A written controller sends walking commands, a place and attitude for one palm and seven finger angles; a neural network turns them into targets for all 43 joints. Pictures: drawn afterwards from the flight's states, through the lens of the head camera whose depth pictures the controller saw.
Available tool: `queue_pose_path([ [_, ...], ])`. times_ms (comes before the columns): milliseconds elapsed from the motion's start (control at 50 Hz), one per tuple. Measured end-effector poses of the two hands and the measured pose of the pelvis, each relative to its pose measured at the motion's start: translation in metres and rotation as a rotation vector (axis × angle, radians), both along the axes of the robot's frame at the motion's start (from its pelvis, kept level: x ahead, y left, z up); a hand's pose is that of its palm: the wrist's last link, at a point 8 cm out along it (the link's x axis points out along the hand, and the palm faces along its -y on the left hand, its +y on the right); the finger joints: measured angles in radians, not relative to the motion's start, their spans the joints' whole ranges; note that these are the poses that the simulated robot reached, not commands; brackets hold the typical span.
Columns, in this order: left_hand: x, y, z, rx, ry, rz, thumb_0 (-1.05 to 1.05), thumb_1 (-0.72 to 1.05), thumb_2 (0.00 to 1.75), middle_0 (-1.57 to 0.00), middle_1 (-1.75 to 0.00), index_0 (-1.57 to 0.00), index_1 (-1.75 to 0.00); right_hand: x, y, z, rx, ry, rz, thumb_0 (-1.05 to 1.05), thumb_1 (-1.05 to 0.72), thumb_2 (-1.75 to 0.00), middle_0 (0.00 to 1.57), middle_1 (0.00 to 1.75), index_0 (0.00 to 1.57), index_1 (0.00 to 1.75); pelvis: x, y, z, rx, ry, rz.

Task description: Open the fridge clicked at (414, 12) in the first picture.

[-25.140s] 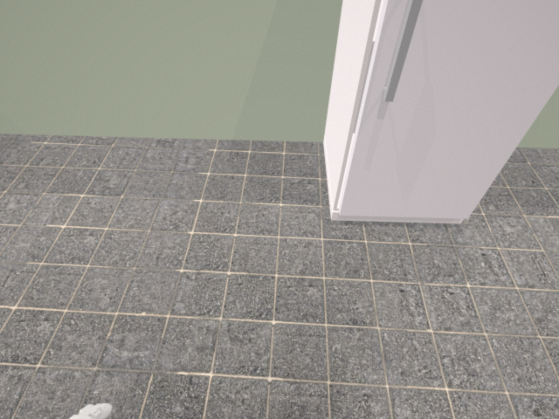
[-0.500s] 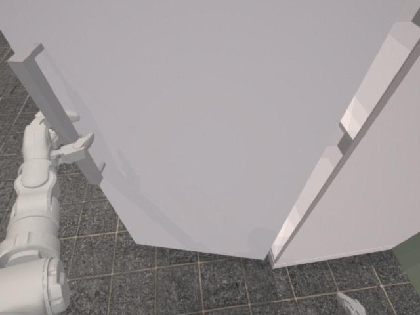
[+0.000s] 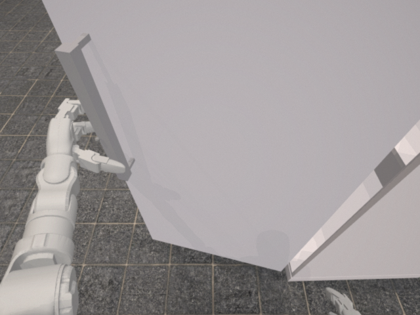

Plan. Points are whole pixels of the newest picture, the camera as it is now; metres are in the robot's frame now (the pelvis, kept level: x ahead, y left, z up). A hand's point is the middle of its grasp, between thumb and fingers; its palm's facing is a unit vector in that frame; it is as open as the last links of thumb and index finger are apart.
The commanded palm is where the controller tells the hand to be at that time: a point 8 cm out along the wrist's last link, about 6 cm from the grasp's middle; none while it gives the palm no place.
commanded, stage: slip the hand off the handle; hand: left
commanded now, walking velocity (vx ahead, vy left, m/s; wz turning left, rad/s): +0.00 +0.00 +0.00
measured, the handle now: (108, 121) +0.45 +0.24 +0.11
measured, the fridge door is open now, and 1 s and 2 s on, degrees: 75 74 74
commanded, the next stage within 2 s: draw the hand back to the body in 1.26 s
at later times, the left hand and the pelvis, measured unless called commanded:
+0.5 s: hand (63, 136) +0.42 +0.32 +0.09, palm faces +0.30 -0.92 -0.25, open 14.7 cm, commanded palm +0.38 +0.36 +0.11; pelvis +0.01 +0.02 +0.00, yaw +0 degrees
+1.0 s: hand (35, 165) +0.35 +0.35 +0.09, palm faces +0.32 -0.91 -0.25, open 14.7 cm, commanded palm +0.30 +0.38 +0.11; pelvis +0.01 +0.01 -0.01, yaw +0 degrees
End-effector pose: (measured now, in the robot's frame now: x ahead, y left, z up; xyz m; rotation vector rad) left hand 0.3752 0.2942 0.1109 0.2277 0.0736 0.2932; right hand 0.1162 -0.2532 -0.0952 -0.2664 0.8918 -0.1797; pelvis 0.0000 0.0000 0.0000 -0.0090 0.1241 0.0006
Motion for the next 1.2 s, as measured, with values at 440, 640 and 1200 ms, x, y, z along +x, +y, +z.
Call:
queue_pose_path([
  [440,0.003,0.067,-0.006,0.005,0.034,0.029,-0.01,-0.55,0.2,-0.25,-1.15,-0.26,-1.15,-0.037,0.003,-0.008,-0.043,0.162,-0.064,0.01,-0.9,-0.9,0.2,0.3,0.21,0.3,0.011,0.018,-0.004,-0.021,0.04,-0.004],
  [640,0.004,0.08,0.003,0.013,0.026,0.019,-0.01,-0.55,0.2,-0.25,-1.15,-0.26,-1.15,-0.036,0.004,-0.007,-0.035,0.147,-0.076,0.01,-0.9,-0.9,0.2,0.3,0.21,0.3,0.011,0.018,-0.005,-0.024,0.051,-0.013],
  [1200,-0.095,0.101,-0.006,0.006,0.045,0.06,-0.01,-0.55,0.2,-0.25,-1.15,-0.26,-1.15,0.039,0.011,0.01,-0.022,-0.091,0.035,0.01,-0.9,-0.9,0.2,0.3,0.21,0.3,0.011,0.007,-0.005,-0.021,0.009,0.004],
])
